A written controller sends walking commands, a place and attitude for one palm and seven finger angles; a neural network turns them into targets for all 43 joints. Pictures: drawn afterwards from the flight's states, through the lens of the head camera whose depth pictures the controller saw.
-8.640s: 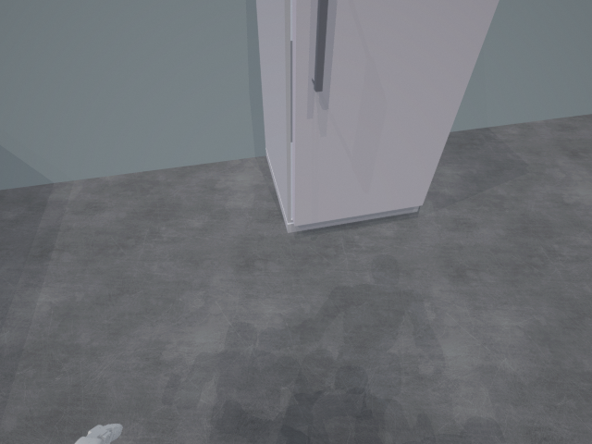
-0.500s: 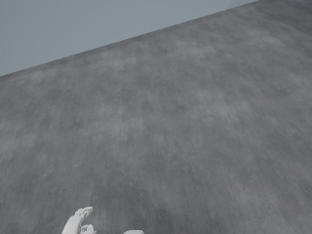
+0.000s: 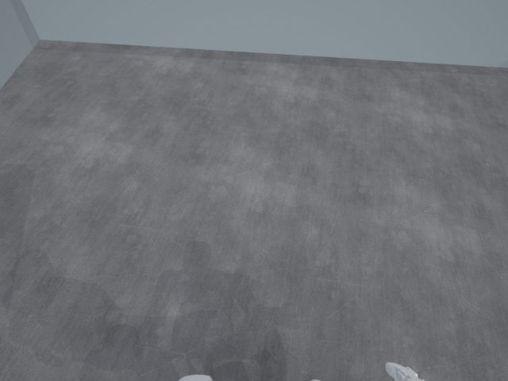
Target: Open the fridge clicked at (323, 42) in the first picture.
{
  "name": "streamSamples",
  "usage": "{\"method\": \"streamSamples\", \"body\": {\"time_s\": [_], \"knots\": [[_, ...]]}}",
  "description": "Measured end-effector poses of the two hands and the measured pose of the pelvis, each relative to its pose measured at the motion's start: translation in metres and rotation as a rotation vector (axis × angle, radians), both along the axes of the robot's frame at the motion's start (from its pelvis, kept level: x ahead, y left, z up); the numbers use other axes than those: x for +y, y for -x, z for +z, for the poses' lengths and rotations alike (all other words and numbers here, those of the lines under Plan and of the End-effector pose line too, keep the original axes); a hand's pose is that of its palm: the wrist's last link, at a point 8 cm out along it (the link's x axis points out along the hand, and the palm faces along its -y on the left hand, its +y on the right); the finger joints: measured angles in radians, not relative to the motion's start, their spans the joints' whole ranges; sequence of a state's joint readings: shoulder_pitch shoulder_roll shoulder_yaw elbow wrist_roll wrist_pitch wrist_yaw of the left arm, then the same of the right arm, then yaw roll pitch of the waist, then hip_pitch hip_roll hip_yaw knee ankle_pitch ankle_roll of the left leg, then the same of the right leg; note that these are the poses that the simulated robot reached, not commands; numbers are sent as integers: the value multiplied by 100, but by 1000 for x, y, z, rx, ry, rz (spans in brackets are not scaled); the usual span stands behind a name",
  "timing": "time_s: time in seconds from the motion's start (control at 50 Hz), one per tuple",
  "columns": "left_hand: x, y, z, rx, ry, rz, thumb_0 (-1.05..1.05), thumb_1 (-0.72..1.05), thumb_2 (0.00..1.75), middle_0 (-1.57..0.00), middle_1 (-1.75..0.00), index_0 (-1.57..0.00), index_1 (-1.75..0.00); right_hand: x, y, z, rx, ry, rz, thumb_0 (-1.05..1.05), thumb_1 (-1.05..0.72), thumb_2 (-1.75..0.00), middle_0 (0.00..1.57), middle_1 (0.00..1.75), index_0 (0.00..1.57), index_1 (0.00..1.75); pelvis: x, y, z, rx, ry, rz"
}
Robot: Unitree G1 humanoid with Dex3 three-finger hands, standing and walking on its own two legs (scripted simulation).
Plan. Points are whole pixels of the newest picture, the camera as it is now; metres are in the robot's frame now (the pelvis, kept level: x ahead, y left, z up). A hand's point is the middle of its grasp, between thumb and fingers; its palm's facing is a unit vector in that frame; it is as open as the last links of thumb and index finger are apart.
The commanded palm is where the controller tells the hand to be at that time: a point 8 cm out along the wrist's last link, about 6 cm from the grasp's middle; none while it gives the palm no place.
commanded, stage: turn to face it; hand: left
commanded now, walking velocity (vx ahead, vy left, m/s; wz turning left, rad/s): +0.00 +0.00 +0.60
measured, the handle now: out of the picture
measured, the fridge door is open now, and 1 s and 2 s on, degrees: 0 0 0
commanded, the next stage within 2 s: none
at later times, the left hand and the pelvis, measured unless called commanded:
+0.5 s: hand out of the picture +0.08 +0.19 -0.12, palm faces +0.27 -0.92 -0.30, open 7.3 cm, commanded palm none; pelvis -0.01 -0.05 +0.01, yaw +17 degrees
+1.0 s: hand out of the picture -0.14 +0.16 -0.17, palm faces +0.62 -0.74 -0.27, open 7.4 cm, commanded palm none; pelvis -0.02 -0.03 +0.00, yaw +37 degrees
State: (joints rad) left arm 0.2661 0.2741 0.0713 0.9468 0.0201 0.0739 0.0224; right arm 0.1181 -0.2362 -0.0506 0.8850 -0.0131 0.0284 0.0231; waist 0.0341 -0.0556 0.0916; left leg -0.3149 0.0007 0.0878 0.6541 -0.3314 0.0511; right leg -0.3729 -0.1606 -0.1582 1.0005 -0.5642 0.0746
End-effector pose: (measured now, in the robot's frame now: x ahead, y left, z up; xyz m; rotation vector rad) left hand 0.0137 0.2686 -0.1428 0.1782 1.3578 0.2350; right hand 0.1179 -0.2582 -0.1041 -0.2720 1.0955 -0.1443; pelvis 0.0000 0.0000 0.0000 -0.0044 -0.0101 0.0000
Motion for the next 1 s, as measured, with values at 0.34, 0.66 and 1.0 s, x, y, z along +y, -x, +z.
{"method": "streamSamples", "body": {"time_s": [0.34,0.66,1.0], "knots": [[0,-50,40,-239,-38,73,0,91,90,-20,-30,-20,-30,15,26,-5,126,-46,75,0,-90,-90,20,30,20,30,-8,3,17,19,13,192],[-72,18,61,-229,-100,257,0,90,90,-20,-30,-21,-30,-44,2,-27,229,-64,223,0,-91,-90,19,30,20,30,-63,2,20,4,-49,413],[-73,187,3,1,-9,631,1,90,90,-20,-30,-21,-30,88,-110,-6,21,6,627,0,-91,-90,19,30,20,30,-26,23,-2,13,-14,641]]}}
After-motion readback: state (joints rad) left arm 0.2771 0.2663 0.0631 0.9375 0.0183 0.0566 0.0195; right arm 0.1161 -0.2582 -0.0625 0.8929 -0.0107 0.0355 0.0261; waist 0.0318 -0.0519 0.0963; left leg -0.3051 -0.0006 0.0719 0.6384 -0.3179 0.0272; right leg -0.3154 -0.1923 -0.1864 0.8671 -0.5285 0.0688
